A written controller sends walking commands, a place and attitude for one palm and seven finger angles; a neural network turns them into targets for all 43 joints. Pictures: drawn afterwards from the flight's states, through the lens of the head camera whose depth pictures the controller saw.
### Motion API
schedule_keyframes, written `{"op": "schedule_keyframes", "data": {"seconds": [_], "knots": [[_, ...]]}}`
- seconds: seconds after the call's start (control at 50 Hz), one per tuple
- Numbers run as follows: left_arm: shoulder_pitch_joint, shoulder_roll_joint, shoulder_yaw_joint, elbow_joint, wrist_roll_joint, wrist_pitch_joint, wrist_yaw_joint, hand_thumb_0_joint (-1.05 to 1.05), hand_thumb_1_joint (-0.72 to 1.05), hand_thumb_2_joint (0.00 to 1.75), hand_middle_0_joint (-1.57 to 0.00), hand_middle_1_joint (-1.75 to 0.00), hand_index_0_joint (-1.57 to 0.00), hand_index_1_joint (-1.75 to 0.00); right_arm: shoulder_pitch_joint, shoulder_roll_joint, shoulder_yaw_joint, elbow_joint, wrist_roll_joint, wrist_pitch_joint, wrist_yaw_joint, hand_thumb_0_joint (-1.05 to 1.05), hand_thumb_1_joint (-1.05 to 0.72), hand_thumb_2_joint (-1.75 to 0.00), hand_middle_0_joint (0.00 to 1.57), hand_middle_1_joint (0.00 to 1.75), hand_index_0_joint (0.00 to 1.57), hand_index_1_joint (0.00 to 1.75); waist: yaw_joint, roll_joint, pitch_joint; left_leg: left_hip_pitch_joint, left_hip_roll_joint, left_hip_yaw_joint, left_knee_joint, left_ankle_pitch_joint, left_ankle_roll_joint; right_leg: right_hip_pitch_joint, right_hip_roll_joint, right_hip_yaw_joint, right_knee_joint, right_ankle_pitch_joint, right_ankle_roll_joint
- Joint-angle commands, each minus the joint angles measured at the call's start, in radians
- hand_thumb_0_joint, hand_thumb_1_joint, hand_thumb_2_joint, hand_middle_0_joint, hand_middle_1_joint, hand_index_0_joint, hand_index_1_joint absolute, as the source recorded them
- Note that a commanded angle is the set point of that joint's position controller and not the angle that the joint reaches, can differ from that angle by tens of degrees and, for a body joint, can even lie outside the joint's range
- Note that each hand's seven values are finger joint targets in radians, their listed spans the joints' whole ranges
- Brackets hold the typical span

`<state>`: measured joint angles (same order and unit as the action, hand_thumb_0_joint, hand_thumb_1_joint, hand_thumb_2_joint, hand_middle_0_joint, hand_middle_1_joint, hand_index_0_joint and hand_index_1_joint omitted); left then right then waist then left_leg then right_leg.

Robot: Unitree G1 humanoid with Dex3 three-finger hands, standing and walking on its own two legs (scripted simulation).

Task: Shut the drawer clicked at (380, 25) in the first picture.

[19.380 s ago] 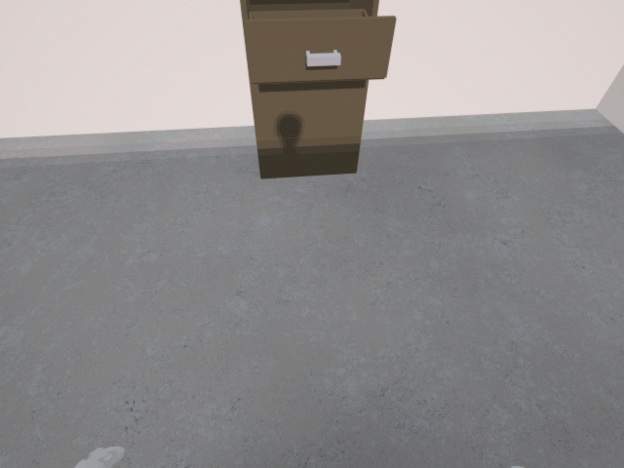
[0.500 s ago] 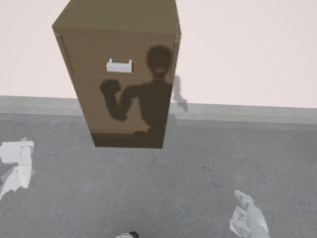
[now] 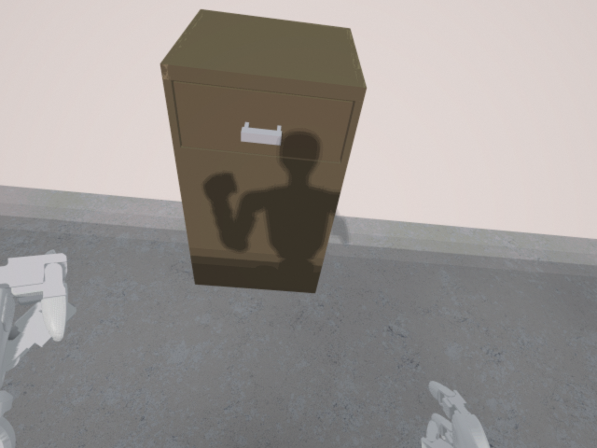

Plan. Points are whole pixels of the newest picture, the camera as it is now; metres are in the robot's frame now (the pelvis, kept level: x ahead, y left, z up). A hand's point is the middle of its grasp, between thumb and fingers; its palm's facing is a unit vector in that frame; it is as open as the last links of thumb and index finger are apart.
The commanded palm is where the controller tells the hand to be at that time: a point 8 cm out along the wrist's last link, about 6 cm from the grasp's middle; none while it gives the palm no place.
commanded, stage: stop stepping back and stand still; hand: left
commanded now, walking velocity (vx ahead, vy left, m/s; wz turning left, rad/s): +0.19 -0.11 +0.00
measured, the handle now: (262, 131) +0.84 +0.16 -0.02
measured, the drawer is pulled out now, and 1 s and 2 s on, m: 0.00 0.00 0.00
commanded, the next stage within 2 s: let the arm hang, fingers relaxed in 0.68 s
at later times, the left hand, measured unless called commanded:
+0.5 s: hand (19, 336) +0.16 +0.27 +0.17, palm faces +0.33 -0.88 -0.33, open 3.2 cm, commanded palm +0.09 +0.31 +0.19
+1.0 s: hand out of the picture +0.06 +0.21 -0.13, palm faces -0.02 -0.97 -0.26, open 3.0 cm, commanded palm none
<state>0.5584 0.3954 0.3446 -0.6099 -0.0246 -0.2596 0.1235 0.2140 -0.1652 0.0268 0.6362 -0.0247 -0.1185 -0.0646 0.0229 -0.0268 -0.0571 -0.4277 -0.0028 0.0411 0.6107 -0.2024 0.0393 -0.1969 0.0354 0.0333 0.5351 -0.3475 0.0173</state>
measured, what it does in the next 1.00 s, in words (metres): steps on the spot: right foot, then left foot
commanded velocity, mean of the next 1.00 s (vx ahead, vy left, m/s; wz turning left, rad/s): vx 0.08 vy -0.05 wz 0.00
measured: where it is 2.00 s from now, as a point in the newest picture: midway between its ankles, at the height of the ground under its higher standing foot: outside the picture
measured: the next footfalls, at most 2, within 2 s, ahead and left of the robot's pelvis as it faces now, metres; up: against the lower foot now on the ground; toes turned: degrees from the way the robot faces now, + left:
right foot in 0.24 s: +0.00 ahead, -0.09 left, +0.00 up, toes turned -6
left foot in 0.40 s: +0.06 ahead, +0.11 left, +0.00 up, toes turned -4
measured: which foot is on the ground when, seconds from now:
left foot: down 0.00-0.26, up 0.28-0.38, down 0.40-1.00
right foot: down 0.00-0.00, up 0.02-0.22, down 0.24-0.40, up 0.42-0.66, down 0.68-1.00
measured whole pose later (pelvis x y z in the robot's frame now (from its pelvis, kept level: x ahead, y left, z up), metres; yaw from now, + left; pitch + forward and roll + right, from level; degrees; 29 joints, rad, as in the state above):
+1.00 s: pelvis -0.09 +0.03 -0.01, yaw -1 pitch -2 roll +1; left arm 0.25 0.19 0.04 0.65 0.03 0.07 0.01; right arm 0.21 -0.24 -0.01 0.82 -0.03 0.01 0.00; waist -0.05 0.00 0.00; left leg -0.38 -0.04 -0.02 0.70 -0.31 0.01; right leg -0.35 0.00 0.02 0.73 -0.32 -0.01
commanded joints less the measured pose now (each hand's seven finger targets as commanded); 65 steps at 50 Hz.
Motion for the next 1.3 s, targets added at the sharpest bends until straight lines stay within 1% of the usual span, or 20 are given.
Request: {"op": "schedule_keyframes", "data": {"seconds": [0.0,0.04,0.16,0.26,0.34,0.38,0.4,0.46,0.58,0.64,0.66,0.74,0.76,0.78,0.84,0.88,0.92,0.98,1.12,1.28], "knots": [[-0.071,0.185,0.149,-0.177,-0.004,-0.03,0.023,0.0,0.9,0.9,-1.4,-1.6,-1.4,-1.6,-0.107,-0.161,-0.041,-0.169,0.009,-0.09,-0.037,0.0,-0.9,-0.9,0.2,0.3,0.2,0.3,-0.031,0.333,0.018,0.121,0.272,-0.478,-0.605,-0.581,-0.029,-0.137,0.037,0.001,0.203,-0.147,-0.015],[-0.011,0.173,0.146,-0.214,-0.007,-0.02,0.026,0.0,0.9,0.9,-1.4,-1.6,-1.4,-1.6,-0.093,-0.138,-0.039,-0.179,0.0,-0.091,-0.022,0.0,-0.9,-0.9,0.2,0.3,0.2,0.3,-0.015,0.17,-0.028,0.162,0.262,-0.398,-0.604,-0.5,-0.057,-0.097,0.036,-0.007,0.239,-0.142,-0.028],[0.13,0.165,0.128,-0.218,-0.008,0.029,0.026,0.0,0.9,0.9,-1.4,-1.6,-1.4,-1.6,-0.098,-0.162,-0.051,-0.199,-0.013,-0.066,-0.013,0.0,-0.9,-0.9,0.2,0.3,0.2,0.3,-0.017,0.186,-0.012,0.059,0.117,-0.105,-0.457,-0.357,-0.097,0.136,0.031,-0.094,-0.15,-0.084,-0.058],[-0.004,0.186,0.168,-0.173,-0.024,0.028,0.032,0.0,0.9,0.9,-1.4,-1.6,-1.4,-1.6,-0.055,-0.156,-0.077,-0.144,0.0,-0.028,-0.021,0.0,-0.9,-0.9,0.2,0.3,0.2,0.3,-0.036,-0.181,0.042,0.111,0.028,-0.065,0.307,-0.116,-0.052,-0.273,-0.334,0.305,-0.384,-0.407,-0.253],[-0.103,0.117,0.086,-0.108,-0.004,0.028,0.039,0.0,0.9,0.9,-1.4,-1.6,-1.4,-1.6,-0.059,-0.165,-0.06,-0.119,0.011,-0.039,-0.03,0.0,-0.9,-0.9,0.2,0.3,0.2,0.3,-0.067,0.011,0.117,0.202,0.062,-0.04,-0.034,-0.24,-0.004,-0.336,-0.214,0.062,-0.146,-0.414,-0.142],[-0.168,0.113,0.07,-0.192,0.006,0.009,0.041,0.0,0.9,0.9,-1.4,-1.6,-1.4,-1.6,-0.07,-0.196,-0.05,-0.142,0.016,-0.062,-0.038,0.0,-0.9,-0.9,0.2,0.3,0.2,0.3,-0.066,0.39,0.155,0.163,0.262,-0.469,-0.421,-0.513,0.1,-0.363,0.001,-0.1,0.301,-0.259,-0.036],[-0.171,0.153,0.098,-0.214,0.011,-0.007,0.038,0.0,0.9,0.9,-1.4,-1.6,-1.4,-1.6,-0.079,-0.171,-0.048,-0.144,0.012,-0.072,-0.033,0.0,-0.9,-0.9,0.2,0.3,0.2,0.3,-0.063,0.394,0.13,0.127,0.347,-0.639,-0.53,-0.634,0.131,-0.357,0.005,-0.054,0.51,-0.229,-0.031],[-0.007,0.171,0.138,-0.251,0.013,0.002,0.03,0.0,0.9,0.9,-1.4,-1.6,-1.4,-1.6,-0.098,-0.146,-0.052,-0.153,0.006,-0.083,0.005,0.0,-0.9,-0.9,0.2,0.3,0.2,0.3,-0.017,0.174,0.087,0.024,0.28,-0.446,-0.529,-0.513,0.062,-0.203,-0.028,-0.037,0.489,-0.097,-0.037],[0.086,0.155,0.135,-0.173,0.005,0.034,0.037,0.0,0.9,0.9,-1.4,-1.6,-1.4,-1.6,-0.086,-0.152,-0.058,-0.169,-0.011,-0.036,-0.003,0.0,-0.9,-0.9,0.2,0.3,0.2,0.3,-0.013,0.244,0.051,-0.132,0.169,-0.163,-0.443,-0.47,-0.031,0.209,0.032,-0.154,-0.021,-0.192,-0.074],[-0.002,0.198,0.155,-0.157,-0.016,0.043,0.03,0.0,0.9,0.9,-1.4,-1.6,-1.4,-1.6,-0.055,-0.136,-0.066,-0.149,-0.001,-0.011,-0.015,0.0,-0.9,-0.9,0.2,0.3,0.2,0.3,-0.044,-0.155,0.046,-0.009,0.02,-0.012,0.171,-0.159,-0.051,-0.047,-0.29,0.259,-0.363,-0.246,-0.209],[-0.07,0.24,0.206,-0.193,-0.031,0.03,0.041,0.0,0.9,0.9,-1.4,-1.6,-1.4,-1.6,-0.06,-0.139,-0.063,-0.134,-0.004,-0.015,-0.017,0.0,-0.9,-0.9,0.2,0.3,0.2,0.3,-0.045,-0.164,0.049,0.003,0.042,-0.022,0.284,-0.076,-0.057,-0.129,-0.367,0.295,-0.38,-0.148,-0.245],[-0.005,0.104,0.098,-0.099,-0.015,0.04,0.034,0.0,0.9,0.9,-1.4,-1.6,-1.4,-1.6,-0.063,-0.139,-0.062,-0.112,0.019,-0.043,-0.024,0.0,-0.9,-0.9,0.2,0.3,0.2,0.3,-0.054,-0.03,0.053,0.22,0.05,-0.02,-0.035,-0.081,-0.02,-0.224,-0.227,0.083,-0.195,-0.189,-0.143],[-0.121,-0.073,-0.221,0.674,0.081,0.196,-0.098,0.0,0.9,0.9,-1.4,-1.6,-1.4,-1.6,0.025,-0.29,-0.119,0.122,0.01,-0.051,0.083,0.0,-0.9,-0.9,0.2,0.3,0.2,0.3,-0.118,0.168,0.051,0.213,0.166,-0.206,0.031,0.304,0.029,-0.354,-0.191,-0.101,0.204,0.17,-0.064],[-0.085,-0.095,-0.215,0.68,0.066,0.271,-0.112,0.0,0.9,0.9,-1.36,-1.56,-1.36,-1.56,0.039,-0.258,-0.111,0.076,0.012,0.029,0.07,0.0,-0.9,-0.9,0.2,0.3,0.2,0.3,-0.078,0.245,0.037,0.153,0.243,-0.335,-0.111,0.423,0.095,-0.317,-0.079,-0.089,0.333,-0.034,-0.004],[-0.207,-0.115,-0.239,0.786,0.055,0.272,-0.109,0.0,0.9,0.9,-1.24,-1.43,-1.24,-1.43,0.047,-0.236,-0.086,0.035,-0.027,0.056,0.048,0.0,-0.9,-0.9,0.2,0.3,0.2,0.3,-0.067,0.03,-0.043,0.183,0.312,-0.513,-0.148,0.669,0.2,-0.307,-0.051,0.007,0.432,-0.226,0.007],[-0.205,-0.093,-0.244,0.96,0.049,0.269,-0.107,0.0,0.9,0.9,-1.16,-1.34,-1.16,-1.34,-0.007,-0.233,-0.081,0.053,-0.025,0.073,0.044,0.0,-0.9,-0.9,0.2,0.3,0.2,0.3,-0.012,-0.016,-0.049,0.094,0.256,-0.396,-0.134,0.552,0.157,-0.106,-0.055,0.007,0.243,-0.116,0.002],[-0.195,-0.024,-0.25,1.125,0.054,0.268,-0.111,0.0,0.9,0.9,-1.08,-1.25,-1.08,-1.25,-0.07,-0.179,-0.071,0.078,-0.001,0.096,0.048,0.0,-0.9,-0.9,0.2,0.3,0.2,0.3,0.02,-0.065,0.012,-0.068,0.062,-0.207,-0.075,-0.012,0.025,0.027,-0.129,0.137,-0.076,-0.003,-0.028],[-0.34,0.015,-0.281,1.272,0.05,0.271,-0.11,0.0,0.9,0.9,-0.96,-1.12,-0.96,-1.12,0.002,-0.138,-0.072,0.171,-0.003,0.149,0.057,0.0,-0.9,-0.9,0.2,0.3,0.2,0.3,-0.045,-0.138,0.208,0.07,-0.02,-0.068,0.165,-0.196,-0.022,-0.353,-0.28,0.376,-0.402,-0.447,-0.15],[-0.286,-0.077,-0.301,1.517,0.033,0.256,-0.108,0.0,0.9,0.9,-0.68,-0.82,-0.68,-0.82,0.08,-0.116,-0.061,0.319,-0.002,0.115,0.039,0.0,-0.9,-0.9,0.2,0.3,0.2,0.3,-0.024,0.166,0.057,0.115,0.098,-0.211,-0.251,-0.06,0.015,-0.028,-0.098,0.071,-0.172,0.05,-0.07],[-0.267,-0.068,-0.311,1.67,0.03,0.247,-0.104,0.0,0.9,0.9,-0.36,-0.47,-0.36,-0.47,0.126,-0.127,-0.066,0.423,0.009,0.11,0.029,0.0,-0.9,-0.9,0.2,0.3,0.2,0.3,-0.027,0.034,0.091,0.178,0.084,-0.171,-0.285,-0.052,0.012,-0.015,-0.114,0.053,-0.216,0.065,-0.076]]}}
